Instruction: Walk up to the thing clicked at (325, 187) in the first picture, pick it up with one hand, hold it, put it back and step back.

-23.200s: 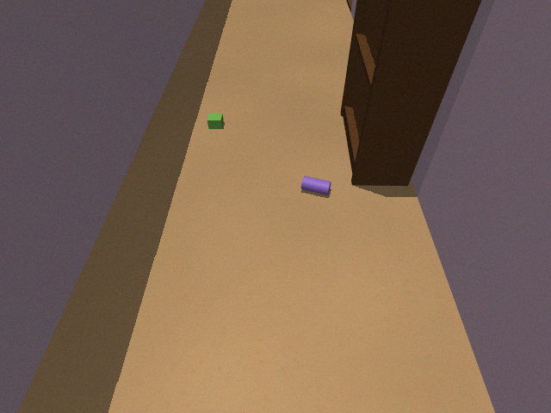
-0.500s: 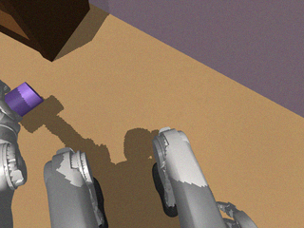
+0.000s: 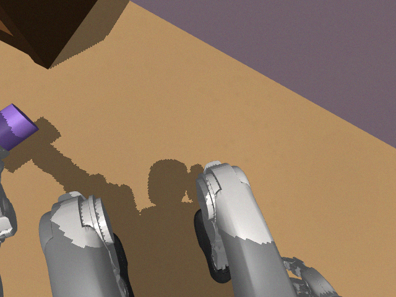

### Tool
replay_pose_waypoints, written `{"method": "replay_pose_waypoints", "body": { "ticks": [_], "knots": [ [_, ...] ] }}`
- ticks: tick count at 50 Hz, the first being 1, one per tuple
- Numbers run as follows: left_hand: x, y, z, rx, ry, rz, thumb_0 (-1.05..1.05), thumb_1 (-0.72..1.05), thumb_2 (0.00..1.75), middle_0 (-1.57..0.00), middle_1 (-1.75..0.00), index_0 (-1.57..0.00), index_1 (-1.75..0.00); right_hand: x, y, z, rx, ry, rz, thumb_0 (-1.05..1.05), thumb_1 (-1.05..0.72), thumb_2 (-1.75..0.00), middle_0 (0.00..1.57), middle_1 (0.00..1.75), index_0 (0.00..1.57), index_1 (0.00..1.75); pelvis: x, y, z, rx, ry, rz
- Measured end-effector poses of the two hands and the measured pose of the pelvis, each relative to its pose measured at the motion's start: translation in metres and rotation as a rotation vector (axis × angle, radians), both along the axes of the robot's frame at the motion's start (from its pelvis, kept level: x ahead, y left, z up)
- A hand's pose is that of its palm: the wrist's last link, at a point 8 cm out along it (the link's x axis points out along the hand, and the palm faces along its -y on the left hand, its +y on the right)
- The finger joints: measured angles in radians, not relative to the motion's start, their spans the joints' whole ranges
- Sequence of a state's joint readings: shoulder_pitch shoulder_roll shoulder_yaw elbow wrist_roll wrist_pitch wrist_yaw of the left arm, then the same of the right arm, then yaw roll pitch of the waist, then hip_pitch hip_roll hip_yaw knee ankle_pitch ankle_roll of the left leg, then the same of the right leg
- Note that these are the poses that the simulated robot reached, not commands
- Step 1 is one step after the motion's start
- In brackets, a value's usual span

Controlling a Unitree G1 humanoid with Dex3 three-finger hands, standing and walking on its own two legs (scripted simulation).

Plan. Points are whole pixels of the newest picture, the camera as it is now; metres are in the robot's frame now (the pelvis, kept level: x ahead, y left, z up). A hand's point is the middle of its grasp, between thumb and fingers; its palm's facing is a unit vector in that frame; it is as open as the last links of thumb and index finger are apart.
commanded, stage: lower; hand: left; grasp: from above
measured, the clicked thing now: out of the picture +0.46 +0.34 -0.22
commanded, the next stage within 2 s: rest in 0.12 s
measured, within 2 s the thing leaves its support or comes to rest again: rests again in 0.90 s
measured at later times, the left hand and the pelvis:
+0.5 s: hand (1, 137) +0.46 +0.33 -0.22, palm faces -0.34 -0.26 -0.90, open 9.1 cm; pelvis +0.00 +0.00 -0.02, yaw -3 degrees
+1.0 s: hand (7, 138) +0.46 +0.33 -0.25, palm faces -0.33 -0.27 -0.91, open 9.1 cm; pelvis +0.00 +0.01 -0.03, yaw -5 degrees
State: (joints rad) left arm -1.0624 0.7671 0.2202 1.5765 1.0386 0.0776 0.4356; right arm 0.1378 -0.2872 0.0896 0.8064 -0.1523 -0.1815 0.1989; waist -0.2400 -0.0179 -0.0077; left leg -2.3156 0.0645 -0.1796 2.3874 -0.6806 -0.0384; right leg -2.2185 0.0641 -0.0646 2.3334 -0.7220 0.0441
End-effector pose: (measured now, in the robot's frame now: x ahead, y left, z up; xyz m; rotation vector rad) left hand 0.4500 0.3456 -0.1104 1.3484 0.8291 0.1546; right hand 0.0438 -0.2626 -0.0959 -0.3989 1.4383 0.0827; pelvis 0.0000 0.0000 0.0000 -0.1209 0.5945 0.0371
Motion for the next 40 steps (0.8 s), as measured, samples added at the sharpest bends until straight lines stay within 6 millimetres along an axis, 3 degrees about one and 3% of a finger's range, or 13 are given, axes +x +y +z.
{"method": "replay_pose_waypoints", "body": {
  "ticks": [12, 25, 40],
  "knots": [
    [0.001, -0.004, -0.040, -0.014, -0.027, 0.003, 0.00, 0.16, 0.21, -0.86, -0.29, -0.87, -0.30, -0.005, 0.001, -0.007, -0.010, 0.036, 0.023, 0.01, -0.91, -0.90, 0.20, 0.30, 0.20, 0.30, 0.001, 0.002, -0.016, -0.014, -0.020, -0.011],
    [0.011, -0.009, -0.056, -0.010, -0.013, -0.008, 0.00, 0.14, 0.25, -0.87, -0.25, -0.88, -0.27, -0.006, 0.011, -0.011, 0.020, 0.035, 0.034, 0.01, -0.90, -0.90, 0.20, 0.30, 0.20, 0.30, 0.003, 0.004, -0.021, -0.032, -0.029, -0.026],
    [0.010, -0.009, -0.081, -0.023, -0.019, 0.015, 0.00, 0.15, 0.25, -0.87, -0.25, -0.87, -0.27, -0.013, 0.009, 0.004, 0.002, 0.055, 0.086, 0.01, -0.90, -0.90, 0.20, 0.30, 0.20, 0.30, 0.001, 0.005, -0.025, -0.054, -0.061, -0.038]
  ]
}}
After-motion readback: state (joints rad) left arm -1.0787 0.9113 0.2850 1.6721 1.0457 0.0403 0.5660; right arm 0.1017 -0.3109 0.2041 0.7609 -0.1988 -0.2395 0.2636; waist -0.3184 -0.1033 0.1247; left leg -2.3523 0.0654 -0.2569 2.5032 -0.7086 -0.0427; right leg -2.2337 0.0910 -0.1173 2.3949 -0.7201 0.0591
